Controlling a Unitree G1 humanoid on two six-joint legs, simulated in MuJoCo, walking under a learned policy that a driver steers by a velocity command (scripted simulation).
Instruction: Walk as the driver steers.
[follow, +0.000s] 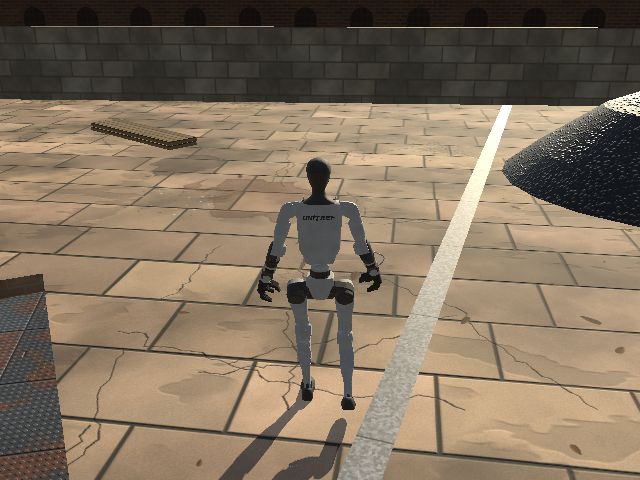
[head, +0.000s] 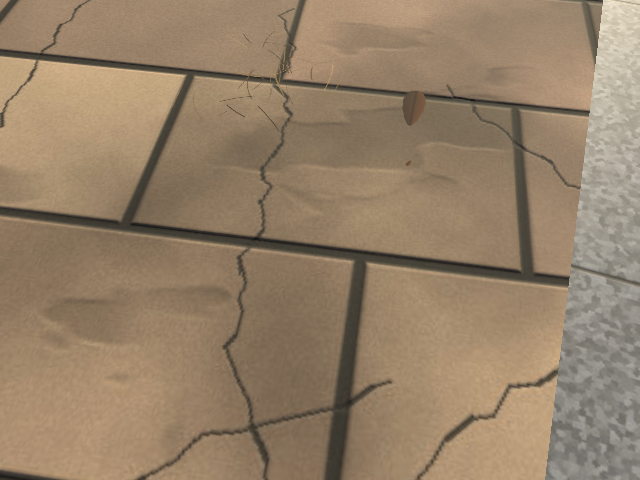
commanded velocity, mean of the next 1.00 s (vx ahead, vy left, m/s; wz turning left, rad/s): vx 0.50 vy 0.00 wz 0.05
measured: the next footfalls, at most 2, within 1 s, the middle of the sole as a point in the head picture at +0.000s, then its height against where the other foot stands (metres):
right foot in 0.38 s outside the picture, level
left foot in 0.82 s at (256, 407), level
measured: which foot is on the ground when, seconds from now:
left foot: down 0.00-0.40, up 0.42-0.80, down 0.82-1.00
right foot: up 0.00-0.36, down 0.38-0.82, up 0.84-1.00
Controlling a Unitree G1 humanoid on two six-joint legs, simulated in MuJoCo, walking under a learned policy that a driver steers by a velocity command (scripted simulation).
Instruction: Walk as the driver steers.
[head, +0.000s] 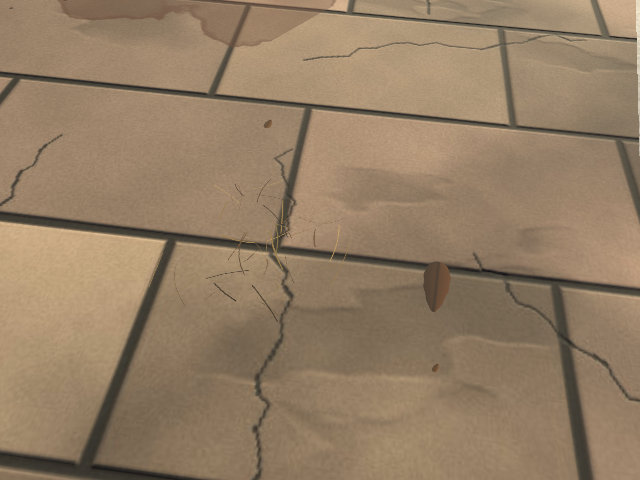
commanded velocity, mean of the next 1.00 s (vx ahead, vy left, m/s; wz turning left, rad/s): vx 0.41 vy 0.00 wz -0.08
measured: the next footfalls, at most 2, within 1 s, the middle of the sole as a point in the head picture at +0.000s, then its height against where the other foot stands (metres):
right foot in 0.32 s outside the picture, level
left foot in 0.84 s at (342, 416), level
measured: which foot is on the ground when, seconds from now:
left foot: down 0.00-0.32, up 0.34-0.82, down 0.84-1.00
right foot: up 0.00-0.30, down 0.32-0.86, up 0.88-1.00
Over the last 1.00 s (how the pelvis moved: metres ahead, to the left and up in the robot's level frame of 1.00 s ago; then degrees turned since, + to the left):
0.54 0.05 0.02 -1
